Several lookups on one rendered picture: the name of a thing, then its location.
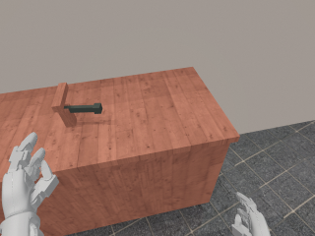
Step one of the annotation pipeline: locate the counter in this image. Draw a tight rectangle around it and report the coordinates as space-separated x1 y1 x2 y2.
0 67 240 236

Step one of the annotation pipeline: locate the tap lever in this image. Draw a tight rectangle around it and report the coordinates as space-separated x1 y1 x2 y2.
64 102 103 114

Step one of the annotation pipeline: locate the left robot forearm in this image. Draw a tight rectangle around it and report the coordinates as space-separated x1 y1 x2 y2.
0 211 44 236

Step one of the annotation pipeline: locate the robot right hand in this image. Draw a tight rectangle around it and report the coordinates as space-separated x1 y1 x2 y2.
231 192 271 236

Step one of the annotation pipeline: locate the robot left hand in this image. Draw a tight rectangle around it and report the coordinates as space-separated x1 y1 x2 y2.
1 132 59 219

